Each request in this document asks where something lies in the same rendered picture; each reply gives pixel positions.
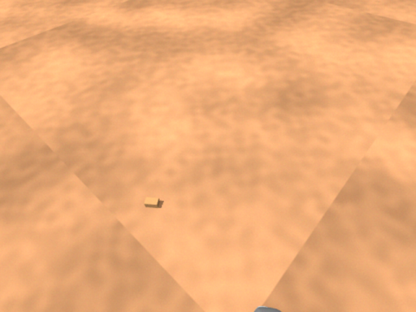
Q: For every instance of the small box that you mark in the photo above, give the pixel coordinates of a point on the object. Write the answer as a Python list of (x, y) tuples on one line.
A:
[(152, 202)]

